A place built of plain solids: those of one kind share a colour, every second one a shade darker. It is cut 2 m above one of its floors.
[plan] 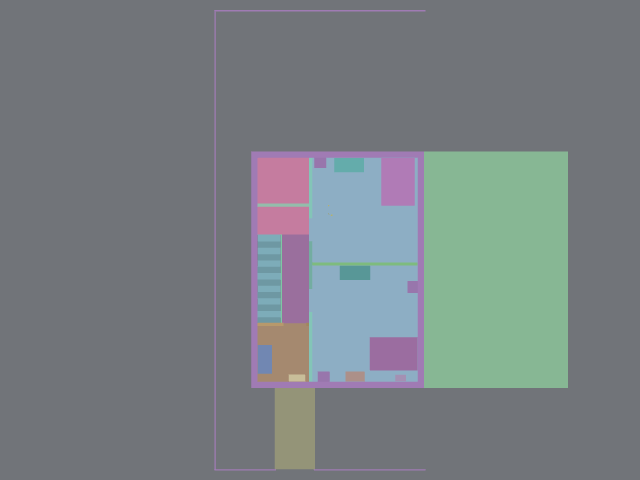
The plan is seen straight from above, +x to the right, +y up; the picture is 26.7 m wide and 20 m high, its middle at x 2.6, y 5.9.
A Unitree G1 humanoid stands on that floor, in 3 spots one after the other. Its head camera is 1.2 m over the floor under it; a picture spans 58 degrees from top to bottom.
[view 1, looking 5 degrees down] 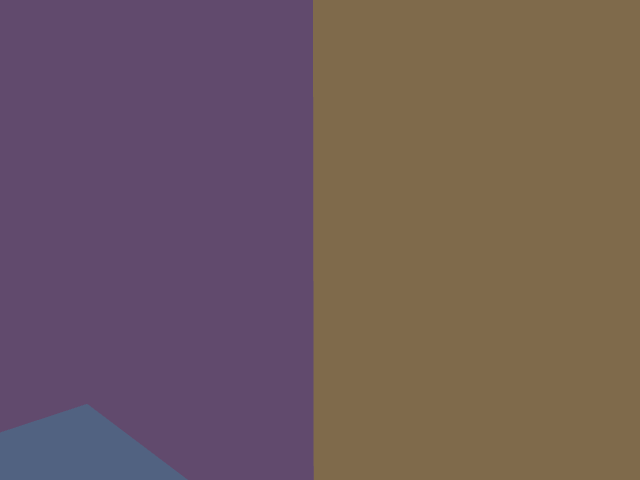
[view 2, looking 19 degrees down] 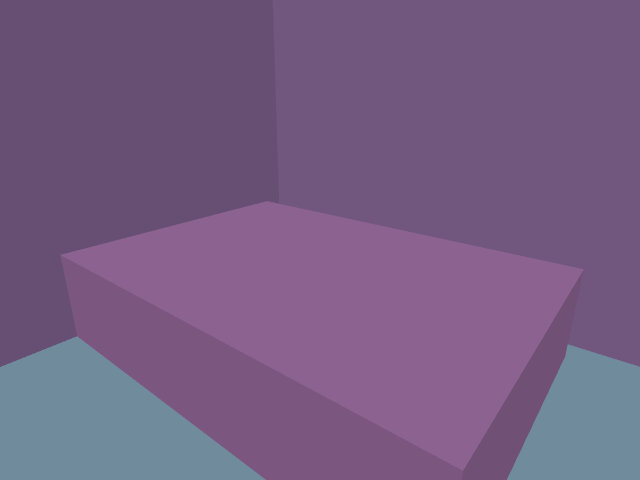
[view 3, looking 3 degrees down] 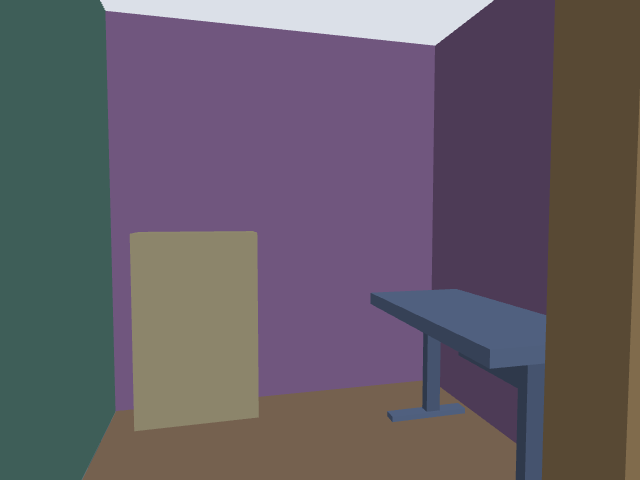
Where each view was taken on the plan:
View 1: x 1.05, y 1.15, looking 131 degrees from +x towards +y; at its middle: box_wall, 1.56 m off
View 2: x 4.43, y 7.12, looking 39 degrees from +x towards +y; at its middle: bed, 2.30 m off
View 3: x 1.55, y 2.85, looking -104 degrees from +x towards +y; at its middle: wall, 2.95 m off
